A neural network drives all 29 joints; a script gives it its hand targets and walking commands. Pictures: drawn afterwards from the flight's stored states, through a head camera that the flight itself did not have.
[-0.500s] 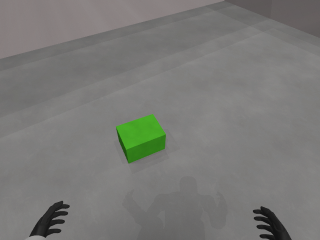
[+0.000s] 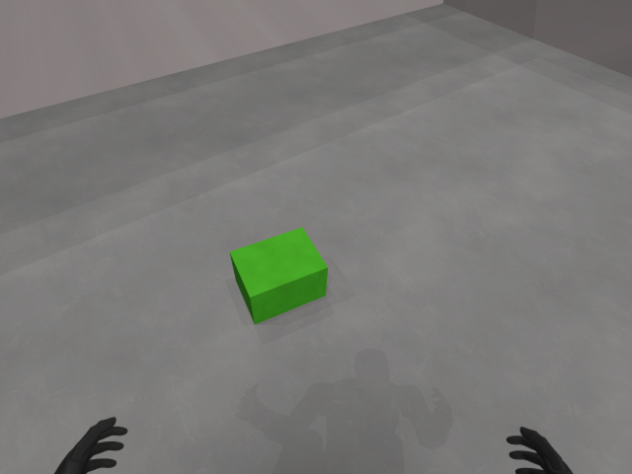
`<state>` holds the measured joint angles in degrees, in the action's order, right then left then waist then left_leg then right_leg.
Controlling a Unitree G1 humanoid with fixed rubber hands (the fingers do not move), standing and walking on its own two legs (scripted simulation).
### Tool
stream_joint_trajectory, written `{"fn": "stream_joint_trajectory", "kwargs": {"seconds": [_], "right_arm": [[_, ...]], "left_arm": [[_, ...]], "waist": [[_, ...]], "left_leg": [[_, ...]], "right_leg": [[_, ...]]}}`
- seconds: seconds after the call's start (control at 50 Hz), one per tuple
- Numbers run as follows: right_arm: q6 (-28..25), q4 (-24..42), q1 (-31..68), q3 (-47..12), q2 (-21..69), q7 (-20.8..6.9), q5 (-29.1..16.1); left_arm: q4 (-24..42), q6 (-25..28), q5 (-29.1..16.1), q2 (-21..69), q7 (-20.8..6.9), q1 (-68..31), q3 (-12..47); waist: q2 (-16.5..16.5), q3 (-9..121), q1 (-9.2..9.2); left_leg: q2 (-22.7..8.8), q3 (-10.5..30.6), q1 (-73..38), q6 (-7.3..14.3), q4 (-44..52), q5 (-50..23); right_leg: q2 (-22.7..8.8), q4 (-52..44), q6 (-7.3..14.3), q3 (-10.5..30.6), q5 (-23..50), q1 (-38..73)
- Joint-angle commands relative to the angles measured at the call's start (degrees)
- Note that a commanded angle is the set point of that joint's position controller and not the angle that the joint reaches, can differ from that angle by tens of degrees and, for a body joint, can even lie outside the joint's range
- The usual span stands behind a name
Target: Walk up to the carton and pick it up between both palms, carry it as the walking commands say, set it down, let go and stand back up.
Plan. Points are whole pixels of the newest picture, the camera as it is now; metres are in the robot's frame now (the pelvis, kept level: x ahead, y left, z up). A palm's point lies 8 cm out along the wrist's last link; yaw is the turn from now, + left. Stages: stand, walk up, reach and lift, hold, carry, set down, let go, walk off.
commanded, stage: stand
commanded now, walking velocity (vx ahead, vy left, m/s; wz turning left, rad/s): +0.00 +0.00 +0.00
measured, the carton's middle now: (279, 274) +0.88 +0.14 -0.67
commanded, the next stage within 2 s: walk up in 1.78 s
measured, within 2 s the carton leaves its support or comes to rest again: neither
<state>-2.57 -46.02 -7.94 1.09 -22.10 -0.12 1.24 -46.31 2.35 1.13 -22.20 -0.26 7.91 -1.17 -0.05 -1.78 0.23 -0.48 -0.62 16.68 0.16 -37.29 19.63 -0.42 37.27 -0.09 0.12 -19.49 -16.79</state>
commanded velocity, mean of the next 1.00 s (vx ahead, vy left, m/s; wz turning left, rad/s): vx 0.00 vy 0.00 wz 0.00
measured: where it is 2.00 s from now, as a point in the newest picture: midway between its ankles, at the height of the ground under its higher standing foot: outside the picture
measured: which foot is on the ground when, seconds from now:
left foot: down 0.00-1.00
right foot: down 0.00-1.00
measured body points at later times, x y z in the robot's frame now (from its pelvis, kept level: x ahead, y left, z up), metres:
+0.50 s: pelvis +0.00 +0.00 +0.02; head +0.00 +0.00 +0.47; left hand +0.12 +0.31 -0.09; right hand +0.12 -0.31 -0.09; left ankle +0.00 +0.12 -0.72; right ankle +0.00 -0.12 -0.72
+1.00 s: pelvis +0.00 +0.00 +0.02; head +0.00 +0.00 +0.47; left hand +0.11 +0.32 -0.09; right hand +0.11 -0.32 -0.09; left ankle +0.00 +0.12 -0.72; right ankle +0.01 -0.12 -0.72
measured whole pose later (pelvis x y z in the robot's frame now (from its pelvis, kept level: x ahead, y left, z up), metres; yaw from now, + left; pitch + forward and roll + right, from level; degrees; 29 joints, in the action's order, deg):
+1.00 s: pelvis +0.00 +0.00 +0.02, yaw +0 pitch -2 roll +0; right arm -1.4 -60.2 -5.2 0.5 -22.5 -0.1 0.8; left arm -60.3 1.3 0.7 -22.7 -0.1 4.7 0.1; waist 0.0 -2.3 0.1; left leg -0.5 -0.7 7.6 -0.2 -20.5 10.7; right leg -0.4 20.6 -0.3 0.0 -10.7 -7.7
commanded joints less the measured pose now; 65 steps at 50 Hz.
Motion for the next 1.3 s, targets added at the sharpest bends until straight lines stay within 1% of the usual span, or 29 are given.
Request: {"fn": "stream_joint_trajectory", "kwargs": {"seconds": [0.0,0.32,0.58,0.86,1.28], "right_arm": [[-0.7,2.3,2.7,2.2,-9.6,0.2,-0.1],[-0.1,-5.1,4.7,1.2,-9.7,0.1,-0.4],[0.2,-9.7,5.4,1.1,-9.9,0.1,-0.4],[0.5,-11.5,5.1,1.1,-10.2,0.3,-0.4],[0.8,-12.1,4.9,1.2,-10.4,0.4,-0.5]], "left_arm": [[2.3,0.7,-0.1,-9.5,0.2,-2.7,-2.0],[-5.0,0.2,-0.4,-9.8,0.2,-4.7,-0.8],[-9.4,-0.1,-0.4,-10.1,0.3,-5.7,-0.5],[-11.3,-0.4,-0.4,-10.3,0.4,-5.7,-0.5],[-11.8,-0.7,-0.5,-10.5,0.5,-5.5,-0.5]], "waist": [[0.2,4.2,-0.01],[0.1,3.3,-0.13],[0.0,2.6,-0.11],[0.1,2.5,-0.13],[0.1,2.8,-0.16]], "left_leg": [[-4.8,5.5,-1.9,3.3,7.8,-10.4],[-5.7,5.5,-6.9,2.3,15.5,-13.1],[-6.2,5.5,-8.5,1.7,19.0,-12.4],[-6.5,5.6,-9.1,1.6,20.2,-12.8],[-6.8,5.5,-10.2,1.5,20.7,-15.4]], "right_leg": [[-4.6,-7.5,3.6,5.1,10.5,1.7],[-5.6,-15.2,2.4,5.4,13.0,6.3],[-6.2,-18.9,2.0,5.5,12.3,7.9],[-6.4,-20.2,1.8,5.4,12.6,8.5],[-6.7,-20.7,1.7,5.2,15.0,9.7]]}}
